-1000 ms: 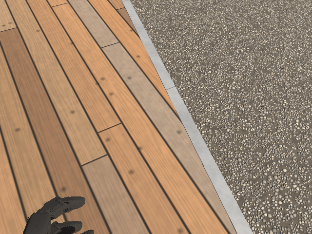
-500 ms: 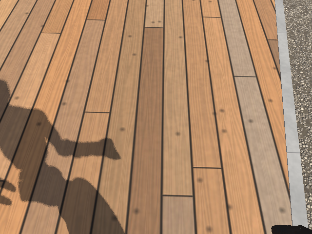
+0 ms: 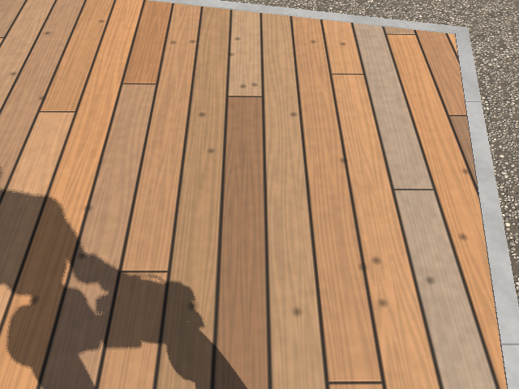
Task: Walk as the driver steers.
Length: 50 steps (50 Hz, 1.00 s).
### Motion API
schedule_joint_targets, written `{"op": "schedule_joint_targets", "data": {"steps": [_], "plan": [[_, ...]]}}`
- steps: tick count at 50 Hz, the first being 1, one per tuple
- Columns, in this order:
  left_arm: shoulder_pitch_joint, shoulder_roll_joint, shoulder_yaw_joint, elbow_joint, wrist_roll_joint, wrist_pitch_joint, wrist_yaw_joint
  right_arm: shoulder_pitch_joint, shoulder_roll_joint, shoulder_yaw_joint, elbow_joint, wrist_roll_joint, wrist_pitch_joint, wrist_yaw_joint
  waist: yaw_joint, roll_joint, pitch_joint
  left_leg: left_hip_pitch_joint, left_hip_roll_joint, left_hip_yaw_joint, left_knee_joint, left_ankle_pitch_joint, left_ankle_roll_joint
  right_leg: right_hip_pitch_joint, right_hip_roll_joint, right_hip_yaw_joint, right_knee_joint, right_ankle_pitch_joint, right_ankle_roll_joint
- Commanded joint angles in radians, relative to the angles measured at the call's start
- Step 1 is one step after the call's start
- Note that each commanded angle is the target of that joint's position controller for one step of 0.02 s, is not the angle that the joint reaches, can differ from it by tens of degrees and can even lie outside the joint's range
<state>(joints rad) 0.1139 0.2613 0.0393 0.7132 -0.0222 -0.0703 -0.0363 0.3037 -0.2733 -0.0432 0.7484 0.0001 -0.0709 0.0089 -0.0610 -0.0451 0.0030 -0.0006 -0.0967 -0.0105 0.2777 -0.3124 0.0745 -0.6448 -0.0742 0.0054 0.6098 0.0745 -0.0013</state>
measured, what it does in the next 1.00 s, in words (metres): walks ahead: right foot, then left foot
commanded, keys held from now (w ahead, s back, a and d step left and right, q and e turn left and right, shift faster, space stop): w+e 0.38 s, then q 0.62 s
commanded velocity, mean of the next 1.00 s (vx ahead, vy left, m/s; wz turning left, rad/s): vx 0.30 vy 0.00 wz -0.03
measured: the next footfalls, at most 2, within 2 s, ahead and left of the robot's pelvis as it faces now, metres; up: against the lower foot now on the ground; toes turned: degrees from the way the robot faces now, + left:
right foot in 0.10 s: +0.24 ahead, -0.12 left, +0.00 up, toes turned -5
left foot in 0.56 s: +0.55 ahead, +0.02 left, +0.00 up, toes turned -15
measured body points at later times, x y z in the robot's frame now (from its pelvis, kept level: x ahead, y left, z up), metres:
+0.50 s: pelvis +0.29 -0.05 +0.00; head +0.33 -0.06 +0.45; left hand +0.41 +0.22 -0.11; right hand +0.45 -0.33 -0.08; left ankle +0.51 +0.06 -0.70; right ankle +0.20 -0.12 -0.74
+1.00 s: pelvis +0.42 -0.07 -0.01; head +0.46 -0.08 +0.44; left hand +0.59 +0.20 -0.10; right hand +0.55 -0.36 -0.11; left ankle +0.51 +0.03 -0.74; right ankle +0.46 -0.20 -0.74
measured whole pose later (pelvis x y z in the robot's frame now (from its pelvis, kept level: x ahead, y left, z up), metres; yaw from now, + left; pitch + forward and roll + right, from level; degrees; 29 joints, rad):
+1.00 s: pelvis +0.42 -0.07 -0.01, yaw -1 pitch +2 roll +0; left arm 0.16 0.28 0.05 0.70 0.00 -0.01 0.03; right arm 0.20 -0.31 -0.08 0.66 0.01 0.04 -0.02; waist -0.03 0.01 0.03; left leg -0.40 -0.14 -0.21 0.50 -0.12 0.02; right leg -0.35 0.03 0.10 0.55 -0.25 0.03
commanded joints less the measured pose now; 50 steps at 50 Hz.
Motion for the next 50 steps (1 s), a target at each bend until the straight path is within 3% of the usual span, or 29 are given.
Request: {"op": "schedule_joint_targets", "data": {"steps": [1,3,4,5,6,7,8,9,10,11,13,15,19,22,24,26,28,29,30,31,32,34,36,38,41,44,48,49,50], "plan": [[-0.156,0.079,0.015,-0.126,-0.003,-0.022,-0.022,0.065,-0.171,-0.052,-0.005,0.005,0.002,-0.007,-0.040,0.088,0.066,0.071,0.345,-0.079,-0.022,0.500,0.123,-0.084,0.015,-0.002,-0.042,-0.094,-0.048],[-0.088,0.101,0.027,-0.122,0.005,-0.019,-0.025,0.041,-0.188,-0.057,-0.008,0.009,0.010,-0.016,0.002,0.118,0.003,0.097,0.332,-0.036,0.083,0.824,0.093,0.041,0.071,-0.051,-0.050,-0.179,-0.085],[0.004,0.129,0.044,-0.105,0.011,-0.017,-0.023,0.023,-0.200,-0.060,-0.014,0.011,0.015,-0.023,0.058,0.123,-0.064,0.087,0.310,-0.005,0.203,0.998,0.071,0.180,0.114,-0.085,-0.063,-0.189,-0.107],[0.146,0.175,0.069,-0.075,0.010,-0.014,-0.016,0.009,-0.190,-0.054,-0.024,0.009,0.018,-0.031,0.134,0.110,-0.151,0.001,0.269,0.041,0.391,1.021,0.034,0.407,0.128,-0.069,-0.087,-0.128,-0.142],[0.312,0.254,0.090,-0.056,0.010,-0.005,0.000,0.017,-0.147,-0.034,-0.053,-0.018,0.008,-0.039,0.188,-0.006,-0.274,-0.235,0.212,0.084,0.707,0.674,-0.014,0.717,-0.054,0.196,-0.076,-0.041,-0.217],[0.330,0.296,0.094,-0.040,0.002,-0.011,-0.005,0.137,-0.045,-0.001,-0.070,-0.026,-0.017,-0.017,0.100,-0.233,-0.365,-0.654,0.004,0.000,1.027,-0.224,-0.083,1.032,-0.260,0.725,-0.189,-0.224,-0.405],[0.355,0.202,0.075,-0.041,-0.010,-0.003,-0.001,0.051,-0.129,-0.013,-0.066,0.001,-0.042,0.001,0.173,-0.117,-0.359,-0.773,0.056,-0.123,1.099,-0.233,-0.074,1.059,-0.238,0.754,-0.261,-0.404,-0.371],[0.290,0.181,0.068,-0.056,-0.003,0.001,0.006,-0.055,-0.153,-0.019,-0.107,0.028,-0.059,0.011,0.177,-0.068,-0.215,-0.834,0.100,-0.108,1.077,-0.139,-0.064,0.938,-0.209,0.618,-0.286,-0.385,-0.331],[0.229,0.177,0.065,-0.073,0.004,0.005,0.010,-0.105,-0.140,-0.014,-0.122,0.014,-0.069,0.007,0.146,0.040,-0.137,-0.809,0.139,-0.095,1.001,-0.072,-0.059,0.790,-0.177,0.537,-0.304,-0.303,-0.306],[0.183,0.162,0.060,-0.086,0.013,0.006,0.011,-0.124,-0.145,-0.021,-0.125,-0.012,-0.069,0.002,0.113,0.071,-0.076,-0.760,0.163,-0.088,0.919,-0.037,-0.069,0.663,-0.146,0.474,-0.324,-0.194,-0.296],[0.143,0.142,0.051,-0.104,0.025,0.003,0.019,-0.084,-0.132,-0.024,-0.126,-0.019,-0.053,-0.001,0.058,0.022,-0.055,-0.678,0.181,-0.086,0.841,-0.009,-0.094,0.540,-0.106,0.416,-0.368,-0.089,-0.306],[0.141,0.155,0.053,-0.095,0.014,-0.001,0.029,-0.068,-0.115,-0.019,-0.119,-0.020,-0.034,-0.011,0.044,0.003,-0.037,-0.650,0.181,-0.060,0.751,0.017,-0.127,0.458,-0.083,0.347,-0.388,0.000,-0.308],[0.181,0.192,0.064,-0.065,0.001,0.009,0.047,-0.215,-0.068,0.001,-0.150,-0.020,-0.032,-0.012,0.092,-0.014,-0.005,-0.555,0.134,-0.034,0.443,0.289,-0.158,0.348,0.002,0.237,-0.376,-0.007,-0.243],[0.250,0.171,0.054,-0.020,0.005,0.021,0.054,-0.273,-0.065,0.003,-0.146,-0.013,-0.047,0.006,0.137,-0.039,-0.024,-0.472,0.095,-0.011,0.289,0.482,-0.141,0.402,-0.004,0.203,-0.328,0.084,-0.198],[0.269,0.160,0.047,0.001,0.009,0.026,0.057,-0.289,-0.078,-0.004,-0.148,-0.014,-0.054,0.017,0.144,-0.049,-0.034,-0.473,0.092,-0.021,0.232,0.484,-0.104,0.490,-0.033,0.217,-0.270,0.125,-0.175],[0.246,0.165,0.046,0.006,0.021,0.029,0.056,-0.252,-0.102,-0.016,-0.137,-0.015,-0.056,0.023,0.116,-0.059,-0.052,-0.450,0.091,-0.025,0.207,0.414,-0.060,0.563,-0.064,0.231,-0.191,0.199,-0.151],[0.211,0.154,0.041,-0.001,0.026,0.029,0.056,-0.125,-0.135,-0.032,-0.100,-0.022,-0.059,0.021,0.044,-0.034,-0.109,-0.268,0.090,-0.016,0.142,0.536,-0.006,0.562,-0.008,0.183,-0.017,0.314,-0.103],[0.264,0.118,0.027,-0.019,0.045,0.022,0.054,-0.054,-0.202,-0.043,-0.101,-0.038,-0.061,0.019,0.051,0.085,-0.230,0.000,0.241,-0.179,0.233,0.902,0.085,0.414,0.060,0.152,0.200,0.096,-0.056],[0.391,0.078,0.007,0.007,0.044,0.016,0.050,-0.007,-0.202,-0.042,-0.090,-0.037,-0.043,0.017,0.060,0.279,-0.358,0.256,0.455,-0.450,0.243,1.099,0.273,0.177,0.157,0.082,0.530,-0.547,0.030],[0.384,0.138,0.015,0.008,0.035,0.022,0.043,0.023,-0.146,-0.032,-0.077,-0.001,-0.026,0.021,0.045,0.255,-0.407,0.264,0.464,-0.587,0.187,0.901,0.300,0.108,0.141,0.121,0.609,-0.726,0.049],[0.282,0.181,0.028,-0.017,0.021,0.036,0.046,-0.041,-0.147,-0.033,-0.100,0.015,-0.011,0.019,0.029,0.173,-0.296,0.168,0.420,-0.547,0.151,0.684,0.255,0.050,0.107,0.128,0.667,-0.681,0.060],[0.149,0.179,0.035,-0.053,0.023,0.065,0.060,-0.120,-0.161,-0.036,-0.125,0.006,0.017,0.011,0.035,0.084,-0.137,-0.068,0.357,-0.462,0.084,0.471,0.197,0.021,0.080,0.100,0.626,-0.599,0.062],[0.160,0.143,0.032,-0.057,0.026,0.082,0.072,-0.158,-0.159,-0.040,-0.136,-0.004,0.036,0.004,0.079,0.130,-0.085,-0.228,0.274,-0.393,0.032,0.361,0.153,0.113,0.070,0.087,0.467,-0.555,0.058],[0.179,0.112,0.027,-0.044,0.030,0.081,0.081,-0.164,-0.163,-0.048,-0.143,-0.010,0.048,-0.004,0.088,0.174,-0.105,-0.274,0.239,-0.359,0.025,0.385,0.153,0.178,0.095,0.061,0.354,-0.537,0.068],[0.150,0.108,0.027,-0.043,0.032,0.082,0.084,-0.159,-0.181,-0.062,-0.148,0.004,0.065,-0.021,0.078,0.171,-0.150,-0.293,0.229,-0.374,0.025,0.279,0.152,0.233,0.103,0.077,0.250,-0.451,0.077],[0.100,0.109,0.029,-0.057,0.029,0.077,0.078,-0.158,-0.184,-0.068,-0.153,0.008,0.082,-0.031,0.062,0.187,-0.130,-0.320,0.215,-0.420,0.013,0.114,0.137,0.258,0.110,0.090,0.166,-0.405,0.075],[0.090,0.112,0.037,-0.065,0.022,0.050,0.064,-0.155,-0.182,-0.071,-0.159,0.012,0.102,-0.032,0.063,0.204,-0.103,-0.302,0.195,-0.474,0.060,0.087,0.108,0.325,0.123,0.075,-0.047,-0.353,0.043],[0.112,0.113,0.042,-0.058,0.022,0.045,0.060,-0.155,-0.176,-0.070,-0.160,0.018,0.108,-0.033,0.079,0.199,-0.101,-0.324,0.172,-0.470,0.086,0.081,0.086,0.396,0.119,0.062,-0.153,-0.289,0.026],[0.133,0.154,0.056,-0.060,0.025,0.043,0.061,-0.134,-0.153,-0.064,-0.161,0.018,0.108,-0.035,0.080,0.156,-0.109,-0.387,0.135,-0.439,0.148,-0.009,0.043,0.494,0.027,0.116,-0.223,-0.253,-0.009]]}}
